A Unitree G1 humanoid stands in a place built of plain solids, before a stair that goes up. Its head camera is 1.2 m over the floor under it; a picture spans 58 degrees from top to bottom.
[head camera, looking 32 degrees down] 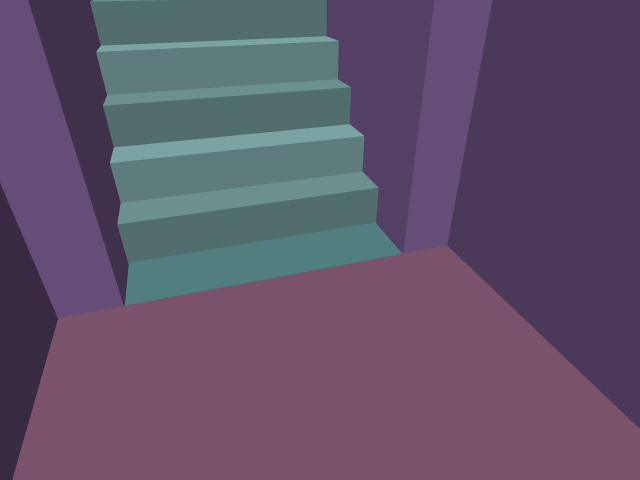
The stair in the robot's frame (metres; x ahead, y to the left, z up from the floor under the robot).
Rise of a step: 0.21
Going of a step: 0.22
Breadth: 1.30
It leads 18 degrees to the left of straight ahead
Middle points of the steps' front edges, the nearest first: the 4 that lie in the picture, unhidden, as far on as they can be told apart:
1.91 0.31 0.21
2.13 0.37 0.42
2.34 0.44 0.64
2.55 0.51 0.85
